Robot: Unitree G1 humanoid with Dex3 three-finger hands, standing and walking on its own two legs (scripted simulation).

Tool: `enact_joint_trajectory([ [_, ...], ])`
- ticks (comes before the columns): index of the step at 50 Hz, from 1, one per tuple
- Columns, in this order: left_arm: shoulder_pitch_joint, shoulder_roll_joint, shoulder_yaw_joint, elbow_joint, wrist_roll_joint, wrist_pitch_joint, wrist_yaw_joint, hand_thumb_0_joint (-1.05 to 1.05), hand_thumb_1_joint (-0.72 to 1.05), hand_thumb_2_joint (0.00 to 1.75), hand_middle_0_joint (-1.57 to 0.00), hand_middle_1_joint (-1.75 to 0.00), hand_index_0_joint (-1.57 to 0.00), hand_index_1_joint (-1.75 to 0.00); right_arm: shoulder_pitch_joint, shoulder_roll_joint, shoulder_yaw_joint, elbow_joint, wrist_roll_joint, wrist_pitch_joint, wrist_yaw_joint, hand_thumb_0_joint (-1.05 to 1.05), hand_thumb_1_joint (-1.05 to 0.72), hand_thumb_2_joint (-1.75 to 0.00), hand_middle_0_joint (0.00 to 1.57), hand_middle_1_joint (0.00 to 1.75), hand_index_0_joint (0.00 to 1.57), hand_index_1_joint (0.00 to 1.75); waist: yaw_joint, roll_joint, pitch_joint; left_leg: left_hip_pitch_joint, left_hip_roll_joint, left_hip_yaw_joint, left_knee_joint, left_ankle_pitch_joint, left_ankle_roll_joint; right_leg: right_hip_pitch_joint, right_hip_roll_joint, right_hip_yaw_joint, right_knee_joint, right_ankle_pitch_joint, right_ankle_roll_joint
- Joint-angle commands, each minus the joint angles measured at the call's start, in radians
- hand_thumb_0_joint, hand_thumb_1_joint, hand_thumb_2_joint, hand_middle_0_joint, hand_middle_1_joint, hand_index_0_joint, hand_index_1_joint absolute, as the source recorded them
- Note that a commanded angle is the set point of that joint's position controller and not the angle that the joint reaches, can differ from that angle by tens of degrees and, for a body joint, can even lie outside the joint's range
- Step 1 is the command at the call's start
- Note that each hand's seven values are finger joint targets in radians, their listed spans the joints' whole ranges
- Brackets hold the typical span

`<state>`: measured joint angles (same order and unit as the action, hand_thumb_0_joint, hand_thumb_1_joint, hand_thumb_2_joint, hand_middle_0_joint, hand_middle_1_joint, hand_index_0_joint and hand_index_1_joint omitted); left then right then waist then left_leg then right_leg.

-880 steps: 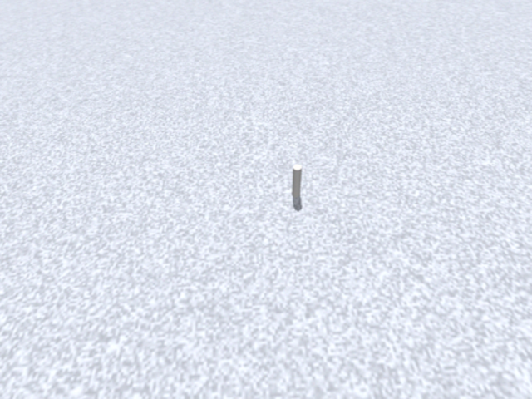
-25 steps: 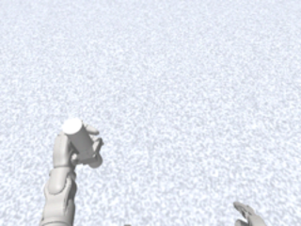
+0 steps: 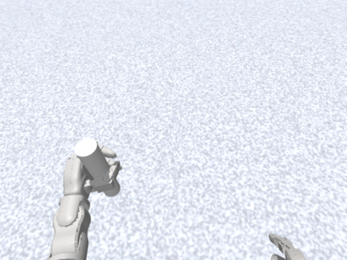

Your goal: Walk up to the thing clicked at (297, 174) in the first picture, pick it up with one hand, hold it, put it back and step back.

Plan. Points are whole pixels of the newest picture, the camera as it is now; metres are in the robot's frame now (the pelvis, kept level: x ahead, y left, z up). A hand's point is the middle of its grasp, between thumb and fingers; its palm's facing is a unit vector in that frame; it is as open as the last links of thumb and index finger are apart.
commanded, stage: hold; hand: left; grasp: from the side
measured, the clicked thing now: (101, 171) +0.33 +0.18 +0.05
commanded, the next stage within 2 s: none
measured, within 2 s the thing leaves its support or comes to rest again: neither
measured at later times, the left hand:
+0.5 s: hand (104, 176) +0.31 +0.17 +0.06, palm faces +0.05 -1.00 +0.00, open 5.3 cm
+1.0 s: hand (103, 176) +0.31 +0.17 +0.06, palm faces +0.05 -1.00 +0.00, open 5.3 cm
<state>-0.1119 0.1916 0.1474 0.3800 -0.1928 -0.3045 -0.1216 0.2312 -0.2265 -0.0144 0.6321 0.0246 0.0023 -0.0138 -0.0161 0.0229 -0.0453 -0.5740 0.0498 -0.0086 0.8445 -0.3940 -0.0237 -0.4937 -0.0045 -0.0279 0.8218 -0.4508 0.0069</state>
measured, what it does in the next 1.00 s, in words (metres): stands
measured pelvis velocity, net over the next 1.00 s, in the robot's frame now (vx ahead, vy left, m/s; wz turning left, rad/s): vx -0.01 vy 0.01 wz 0.00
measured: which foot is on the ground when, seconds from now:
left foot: down 0.00-1.00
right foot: down 0.00-1.00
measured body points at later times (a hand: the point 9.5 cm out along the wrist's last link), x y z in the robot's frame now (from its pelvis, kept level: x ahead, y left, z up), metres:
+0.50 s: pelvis -0.01 +0.00 +0.00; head +0.03 +0.00 +0.45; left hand +0.30 +0.22 +0.06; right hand +0.13 -0.24 -0.10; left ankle +0.02 +0.13 -0.70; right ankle -0.02 -0.12 -0.70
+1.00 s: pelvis -0.01 +0.01 +0.00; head +0.03 +0.01 +0.45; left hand +0.30 +0.22 +0.06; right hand +0.13 -0.24 -0.10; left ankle +0.02 +0.13 -0.70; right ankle -0.02 -0.12 -0.70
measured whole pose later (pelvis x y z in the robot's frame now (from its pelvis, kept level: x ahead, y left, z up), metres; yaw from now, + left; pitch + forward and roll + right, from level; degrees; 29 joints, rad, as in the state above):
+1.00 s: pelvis -0.01 +0.01 +0.00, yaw +0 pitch +5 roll -1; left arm -0.10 0.19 0.13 0.41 -0.19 -0.33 -0.12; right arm 0.23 -0.22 -0.01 0.66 0.02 -0.03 -0.01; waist -0.01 0.02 -0.03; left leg -0.54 0.04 0.00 0.81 -0.37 -0.02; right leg -0.46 -0.01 -0.02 0.79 -0.42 0.01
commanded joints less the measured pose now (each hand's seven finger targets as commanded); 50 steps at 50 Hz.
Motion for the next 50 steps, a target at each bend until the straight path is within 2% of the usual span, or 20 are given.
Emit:
enact_joint_trajectory([
  [1, -0.236, 0.108, 0.043, -0.181, -0.018, -0.068, 0.001, 0.00, 0.60, 1.21, -1.31, -1.33, -1.31, -1.33, -0.034, -0.134, -0.043, -0.123, -0.002, -0.047, -0.010, 0.00, -0.89, -0.90, 0.20, 0.30, 0.20, 0.30, -0.018, -0.047, -0.221, 0.180, -0.030, 0.019, -0.096, 0.258, 0.042, 0.050, 0.015, 0.000, -0.134, 0.346, 0.002],
  [3, -0.274, 0.151, 0.070, -0.238, -0.009, -0.080, 0.005, 0.00, 0.59, 1.21, -1.30, -1.32, -1.30, -1.32, -0.045, -0.132, -0.048, -0.127, -0.003, -0.044, -0.009, 0.00, -0.89, -0.90, 0.20, 0.30, 0.20, 0.30, 0.003, -0.011, -0.245, 0.180, -0.032, 0.020, -0.101, 0.248, 0.038, 0.049, 0.014, 0.000, -0.134, 0.325, -0.003],
  [4, -0.226, 0.145, 0.072, -0.166, -0.002, -0.072, 0.002, 0.00, 0.60, 1.21, -1.30, -1.32, -1.31, -1.32, -0.045, -0.138, -0.050, -0.128, -0.002, -0.042, -0.010, 0.00, -0.89, -0.90, 0.20, 0.30, 0.20, 0.30, -0.003, -0.037, -0.223, 0.177, -0.031, 0.020, -0.105, 0.235, 0.039, 0.043, 0.015, -0.002, -0.139, 0.310, -0.003],
  [5, -0.240, 0.122, 0.042, -0.199, -0.004, -0.080, -0.004, 0.00, 0.61, 1.20, -1.29, -1.32, -1.30, -1.32, -0.046, -0.136, -0.048, -0.129, -0.004, -0.045, -0.009, 0.00, -0.89, -0.90, 0.20, 0.30, 0.20, 0.30, -0.009, -0.034, -0.221, 0.186, -0.030, 0.019, -0.113, 0.223, 0.038, 0.045, 0.017, -0.003, -0.139, 0.299, -0.005],
  [6, -0.243, 0.119, 0.054, -0.203, -0.011, -0.086, -0.005, 0.00, 0.61, 1.21, -1.30, -1.33, -1.31, -1.33, -0.046, -0.131, -0.046, -0.126, -0.005, -0.047, -0.007, 0.00, -0.89, -0.90, 0.20, 0.30, 0.20, 0.30, -0.007, -0.019, -0.221, 0.183, -0.033, 0.019, -0.110, 0.221, 0.037, 0.049, 0.014, -0.001, -0.136, 0.298, -0.005],
  [8, -0.283, 0.156, 0.070, -0.303, -0.018, -0.103, -0.010, 0.00, 0.64, 1.21, -1.31, -1.33, -1.31, -1.32, -0.042, -0.132, -0.049, -0.131, -0.006, -0.053, -0.007, 0.00, -0.89, -0.90, 0.20, 0.30, 0.20, 0.30, 0.006, 0.033, -0.323, 0.235, -0.033, 0.021, -0.097, 0.288, 0.036, 0.077, 0.016, 0.003, -0.125, 0.353, -0.007],
  [9, -0.244, 0.128, 0.051, -0.216, -0.012, -0.090, -0.011, 0.00, 0.64, 1.20, -1.30, -1.32, -1.31, -1.32, -0.041, -0.135, -0.047, -0.129, -0.005, -0.051, -0.009, 0.00, -0.89, -0.90, 0.20, 0.30, 0.20, 0.30, -0.011, 0.005, -0.294, 0.233, -0.032, 0.019, -0.099, 0.292, 0.037, 0.071, 0.018, 0.000, -0.126, 0.360, -0.005],
  [10, -0.263, 0.120, 0.031, -0.265, -0.013, -0.097, -0.011, 0.00, 0.63, 1.19, -1.30, -1.31, -1.30, -1.31, -0.044, -0.135, -0.045, -0.131, -0.006, -0.053, -0.010, 0.00, -0.89, -0.90, 0.20, 0.30, 0.20, 0.30, -0.009, -0.008, -0.277, 0.225, -0.031, 0.017, -0.104, 0.280, 0.035, 0.070, 0.019, -0.002, -0.126, 0.350, -0.005],
  [11, -0.293, 0.136, 0.042, -0.301, -0.014, -0.103, -0.006, 0.00, 0.61, 1.20, -1.30, -1.33, -1.30, -1.33, -0.038, -0.133, -0.046, -0.125, -0.007, -0.055, -0.010, 0.00, -0.90, -0.90, 0.20, 0.30, 0.20, 0.30, -0.009, 0.012, -0.318, 0.245, -0.033, 0.021, -0.096, 0.295, 0.038, 0.081, 0.015, 0.005, -0.128, 0.371, -0.002],
  [13, -0.273, 0.144, 0.060, -0.263, -0.009, -0.100, 0.003, 0.00, 0.62, 1.19, -1.29, -1.31, -1.30, -1.31, -0.053, -0.128, -0.041, -0.125, -0.004, -0.057, -0.014, 0.00, -0.89, -0.90, 0.20, 0.30, 0.20, 0.30, -0.003, -0.018, -0.271, 0.219, -0.034, 0.022, -0.105, 0.258, 0.038, 0.073, 0.012, 0.006, -0.141, 0.343, 0.000],
  [15, -0.282, 0.135, 0.055, -0.234, -0.013, -0.097, 0.004, 0.00, 0.59, 1.19, -1.30, -1.32, -1.30, -1.32, -0.047, -0.132, -0.042, -0.117, -0.005, -0.059, -0.015, 0.00, -0.90, -0.90, 0.20, 0.30, 0.20, 0.30, -0.013, -0.015, -0.243, 0.204, -0.032, 0.019, -0.114, 0.226, 0.036, 0.059, 0.013, 0.002, -0.144, 0.307, -0.002],
  [16, -0.261, 0.096, 0.024, -0.190, -0.011, -0.093, 0.004, 0.00, 0.59, 1.20, -1.29, -1.32, -1.30, -1.32, -0.050, -0.132, -0.041, -0.115, -0.006, -0.060, -0.014, 0.00, -0.90, -0.90, 0.20, 0.30, 0.20, 0.30, -0.024, -0.030, -0.216, 0.197, -0.028, 0.017, -0.118, 0.209, 0.036, 0.041, 0.016, -0.001, -0.143, 0.292, -0.004],
  [21, -0.257, 0.135, 0.054, -0.174, -0.005, -0.092, -0.006, 0.00, 0.61, 1.21, -1.30, -1.33, -1.31, -1.33, -0.062, -0.136, -0.046, -0.119, -0.002, -0.063, -0.014, 0.00, -0.89, -0.90, 0.20, 0.30, 0.20, 0.30, -0.004, -0.017, -0.197, 0.172, -0.033, 0.018, -0.140, 0.134, 0.030, 0.039, 0.014, -0.003, -0.157, 0.213, -0.011],
  [27, -0.261, 0.117, 0.028, -0.232, -0.017, -0.096, -0.010, 0.00, 0.61, 1.20, -1.30, -1.32, -1.30, -1.32, -0.053, -0.133, -0.041, -0.122, -0.001, -0.073, -0.018, 0.00, -0.89, -0.90, 0.20, 0.30, 0.20, 0.30, -0.010, -0.020, -0.282, 0.238, -0.033, 0.020, -0.126, 0.241, 0.034, 0.088, 0.016, 0.000, -0.150, 0.320, -0.004],
  [28, -0.309, 0.129, 0.029, -0.281, -0.017, -0.101, -0.007, 0.00, 0.60, 1.20, -1.30, -1.33, -1.31, -1.32, -0.050, -0.132, -0.042, -0.116, 0.000, -0.074, -0.018, 0.00, -0.90, -0.90, 0.20, 0.30, 0.20, 0.30, -0.010, -0.004, -0.285, 0.244, -0.033, 0.018, -0.130, 0.242, 0.033, 0.083, 0.016, -0.002, -0.151, 0.316, -0.005],
  [31, -0.238, 0.124, 0.051, -0.180, -0.011, -0.090, 0.006, 0.00, 0.59, 1.20, -1.29, -1.31, -1.29, -1.31, -0.051, -0.130, -0.039, -0.109, -0.001, -0.072, -0.022, 0.00, -0.89, -0.90, 0.20, 0.30, 0.20, 0.30, -0.006, -0.046, -0.213, 0.199, -0.032, 0.021, -0.131, 0.215, 0.035, 0.067, 0.015, -0.002, -0.162, 0.295, -0.003],
  [34, -0.286, 0.116, 0.035, -0.190, -0.004, -0.092, 0.011, 0.00, 0.62, 1.22, -1.30, -1.33, -1.30, -1.33, -0.058, -0.129, -0.039, -0.106, -0.004, -0.071, -0.020, 0.00, -0.89, -0.90, 0.20, 0.30, 0.20, 0.30, -0.014, -0.035, -0.202, 0.191, -0.034, 0.024, -0.132, 0.194, 0.038, 0.048, 0.010, 0.004, -0.165, 0.283, -0.003],
  [42, -0.261, 0.134, 0.049, -0.198, -0.005, -0.112, 0.009, 0.00, 0.59, 1.20, -1.30, -1.32, -1.30, -1.32, -0.052, -0.131, -0.042, -0.109, -0.005, -0.074, -0.013, 0.00, -0.90, -0.90, 0.20, 0.30, 0.20, 0.30, 0.003, 0.002, -0.255, 0.222, -0.029, 0.012, -0.134, 0.237, 0.028, 0.083, 0.019, -0.007, -0.144, 0.297, -0.012],
  [46, -0.258, 0.102, 0.008, -0.230, -0.010, -0.110, -0.002, 0.00, 0.58, 1.21, -1.30, -1.33, -1.30, -1.33, -0.047, -0.137, -0.045, -0.110, -0.002, -0.078, -0.010, 0.00, -0.89, -0.90, 0.20, 0.30, 0.20, 0.30, -0.005, 0.011, -0.262, 0.259, -0.022, 0.007, -0.138, 0.272, 0.026, 0.066, 0.024, -0.012, -0.141, 0.319, -0.014],
  [50, -0.296, 0.126, 0.030, -0.241, -0.014, -0.108, 0.001, 0.00, 0.57, 1.20, -1.29, -1.32, -1.29, -1.32, -0.040, -0.135, -0.046, -0.099, -0.002, -0.079, -0.011, 0.00, -0.89, -0.90, 0.20, 0.30, 0.20, 0.30, -0.004, 0.007, -0.269, 0.248, -0.023, 0.009, -0.131, 0.277, 0.030, 0.071, 0.021, -0.010, -0.145, 0.330, -0.011],
])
